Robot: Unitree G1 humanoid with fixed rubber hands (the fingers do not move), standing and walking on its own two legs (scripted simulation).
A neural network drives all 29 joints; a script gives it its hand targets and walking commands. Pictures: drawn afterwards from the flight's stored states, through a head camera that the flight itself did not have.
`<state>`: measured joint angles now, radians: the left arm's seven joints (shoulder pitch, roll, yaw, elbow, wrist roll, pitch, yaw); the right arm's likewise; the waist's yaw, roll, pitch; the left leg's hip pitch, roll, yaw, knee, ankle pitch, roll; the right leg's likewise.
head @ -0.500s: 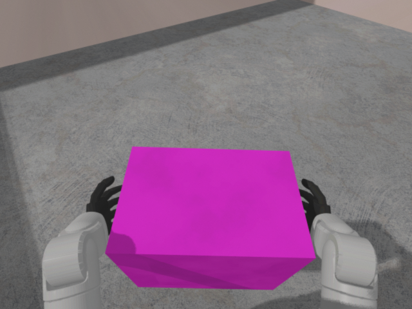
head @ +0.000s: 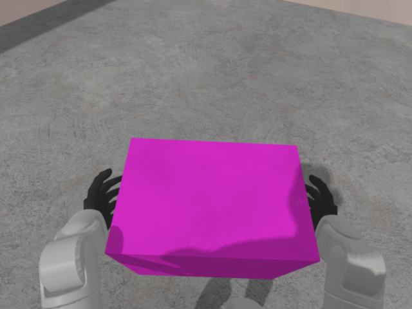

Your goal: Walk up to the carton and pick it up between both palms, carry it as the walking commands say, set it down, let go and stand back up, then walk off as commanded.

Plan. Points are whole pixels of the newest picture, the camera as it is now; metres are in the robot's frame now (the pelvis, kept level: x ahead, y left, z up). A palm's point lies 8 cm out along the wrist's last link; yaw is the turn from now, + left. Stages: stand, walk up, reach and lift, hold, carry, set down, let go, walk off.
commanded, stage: carry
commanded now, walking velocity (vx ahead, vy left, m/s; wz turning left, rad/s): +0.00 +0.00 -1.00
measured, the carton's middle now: (209, 216) +0.28 +0.00 +0.02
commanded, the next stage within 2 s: none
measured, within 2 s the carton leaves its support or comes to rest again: neither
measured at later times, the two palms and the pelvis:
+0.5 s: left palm (229, 188) +0.32 -0.04 +0.06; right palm out of the picture +0.16 -0.38 +0.06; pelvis +0.02 -0.10 -0.01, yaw -30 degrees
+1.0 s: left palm (386, 235) +0.24 -0.32 +0.04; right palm out of the picture -0.07 -0.54 +0.02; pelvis -0.04 -0.22 -0.02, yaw -55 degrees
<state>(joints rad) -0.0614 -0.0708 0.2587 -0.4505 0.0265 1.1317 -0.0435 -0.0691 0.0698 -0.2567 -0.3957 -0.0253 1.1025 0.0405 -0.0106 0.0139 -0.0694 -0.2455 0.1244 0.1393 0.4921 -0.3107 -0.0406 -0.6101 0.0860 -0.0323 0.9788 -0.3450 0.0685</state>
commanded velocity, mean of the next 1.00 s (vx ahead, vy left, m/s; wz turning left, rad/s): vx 0.00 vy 0.00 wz -1.00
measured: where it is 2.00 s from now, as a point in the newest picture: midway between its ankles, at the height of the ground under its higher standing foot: outside the picture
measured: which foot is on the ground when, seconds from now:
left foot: down 0.00-0.18, up 0.20-0.40, down 0.42-0.78, up 0.80-1.00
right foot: up 0.00-0.16, down 0.18-0.44, up 0.46-0.74, down 0.76-1.00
